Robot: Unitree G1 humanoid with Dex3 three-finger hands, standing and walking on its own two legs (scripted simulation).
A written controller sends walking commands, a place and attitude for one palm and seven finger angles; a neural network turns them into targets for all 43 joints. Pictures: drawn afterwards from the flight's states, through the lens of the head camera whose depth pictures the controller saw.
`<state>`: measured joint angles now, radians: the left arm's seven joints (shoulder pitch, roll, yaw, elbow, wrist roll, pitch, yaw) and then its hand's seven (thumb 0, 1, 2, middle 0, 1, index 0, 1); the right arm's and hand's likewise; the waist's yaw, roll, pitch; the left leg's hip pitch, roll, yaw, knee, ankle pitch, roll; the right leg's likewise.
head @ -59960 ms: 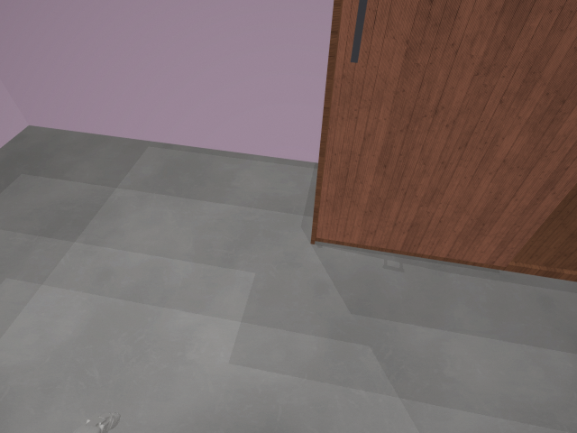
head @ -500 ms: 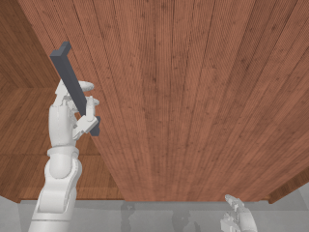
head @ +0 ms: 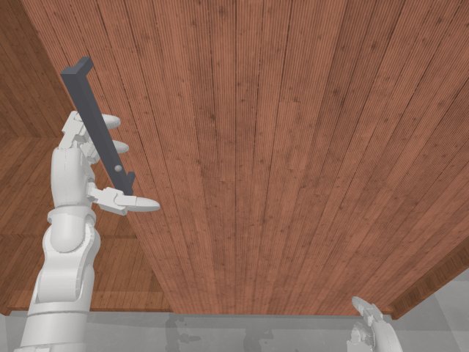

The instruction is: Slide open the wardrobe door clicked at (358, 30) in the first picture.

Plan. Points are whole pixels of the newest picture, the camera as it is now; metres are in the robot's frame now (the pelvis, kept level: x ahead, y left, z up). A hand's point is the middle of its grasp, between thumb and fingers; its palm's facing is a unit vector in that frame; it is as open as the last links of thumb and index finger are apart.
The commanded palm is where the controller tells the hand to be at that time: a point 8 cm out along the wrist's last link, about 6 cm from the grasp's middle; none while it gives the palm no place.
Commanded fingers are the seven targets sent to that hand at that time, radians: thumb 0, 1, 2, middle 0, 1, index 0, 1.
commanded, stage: loosen the grip on the handle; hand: left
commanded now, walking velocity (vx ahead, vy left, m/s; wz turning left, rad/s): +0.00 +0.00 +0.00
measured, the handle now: (108, 138) +0.36 +0.23 +0.20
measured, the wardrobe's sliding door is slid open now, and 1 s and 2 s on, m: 0.68 0.68 0.68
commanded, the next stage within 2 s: slip the hand off the handle in 0.12 s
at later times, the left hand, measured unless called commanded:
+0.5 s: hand (115, 173) +0.31 +0.21 +0.18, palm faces +0.24 -0.95 -0.17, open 14.9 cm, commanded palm +0.26 +0.28 +0.19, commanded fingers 0.00 -0.55 0.20 -0.25 -1.15 -0.25 -1.15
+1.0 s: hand (70, 188) +0.26 +0.25 +0.19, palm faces +0.29 -0.94 -0.17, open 14.7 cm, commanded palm +0.21 +0.30 +0.19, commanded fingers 0.00 -0.55 0.20 -0.25 -1.15 -0.25 -1.15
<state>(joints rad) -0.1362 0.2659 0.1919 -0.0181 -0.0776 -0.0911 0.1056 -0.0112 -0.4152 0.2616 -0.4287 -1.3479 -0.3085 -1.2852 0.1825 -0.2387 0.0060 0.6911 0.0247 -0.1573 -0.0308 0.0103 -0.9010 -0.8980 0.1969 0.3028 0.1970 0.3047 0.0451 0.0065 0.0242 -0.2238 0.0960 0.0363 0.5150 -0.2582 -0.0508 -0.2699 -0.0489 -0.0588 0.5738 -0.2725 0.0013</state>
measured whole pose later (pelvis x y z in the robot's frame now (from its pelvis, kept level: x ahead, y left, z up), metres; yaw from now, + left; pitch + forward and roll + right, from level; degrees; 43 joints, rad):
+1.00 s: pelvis +0.02 +0.02 +0.00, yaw +0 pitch -1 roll +1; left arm 0.15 0.29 0.32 -0.25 -0.21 -0.15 -0.05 -0.02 -0.55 0.20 -0.25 -1.15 -0.26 -1.15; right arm 0.19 -0.22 0.01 0.67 0.03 -0.16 -0.06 0.01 -0.90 -0.90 0.20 0.30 0.20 0.30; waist 0.05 0.04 -0.02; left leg -0.23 0.07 0.05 0.57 -0.31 -0.05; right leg -0.27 -0.08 -0.04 0.60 -0.31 0.03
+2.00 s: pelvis +0.03 +0.02 +0.00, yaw +1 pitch -4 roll +0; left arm 0.43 0.37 0.43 -0.50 -0.43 0.24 -0.29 -0.02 -0.55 0.20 -0.25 -1.15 -0.26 -1.15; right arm 0.21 -0.25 0.07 0.58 0.10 -0.30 -0.10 0.01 -0.90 -0.90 0.20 0.30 0.20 0.30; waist 0.08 0.06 -0.05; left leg -0.17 0.08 0.01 0.55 -0.32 -0.06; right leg -0.17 -0.07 -0.08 0.55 -0.31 0.03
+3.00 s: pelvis +0.04 +0.03 +0.01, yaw +0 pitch -4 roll +0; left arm 0.49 0.32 0.33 -0.45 -0.07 -0.06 0.15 0.01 0.82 0.86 -0.21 -0.35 -0.22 -0.34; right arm 0.18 -0.22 -0.01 0.66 -0.01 -0.16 -0.08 0.01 -0.90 -0.90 0.20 0.30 0.20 0.30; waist 0.08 0.06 0.05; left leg -0.08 0.07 0.06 0.44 -0.28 -0.04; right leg -0.10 -0.07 -0.04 0.43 -0.25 0.05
